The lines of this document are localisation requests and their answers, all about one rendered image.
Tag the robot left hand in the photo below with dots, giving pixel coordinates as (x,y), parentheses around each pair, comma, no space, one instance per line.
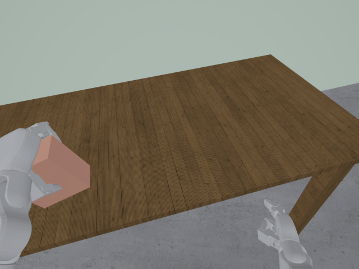
(18,150)

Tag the robot right hand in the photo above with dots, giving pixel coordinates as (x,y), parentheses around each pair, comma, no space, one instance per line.
(273,232)

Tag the robot right forearm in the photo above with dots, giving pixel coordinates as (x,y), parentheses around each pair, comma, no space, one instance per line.
(292,255)

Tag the robot left forearm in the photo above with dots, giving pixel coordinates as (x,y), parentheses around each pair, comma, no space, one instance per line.
(15,225)

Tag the sponge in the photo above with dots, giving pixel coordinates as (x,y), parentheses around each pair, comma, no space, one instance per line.
(57,164)

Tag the table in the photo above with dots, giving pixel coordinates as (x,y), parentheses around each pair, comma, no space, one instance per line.
(163,145)

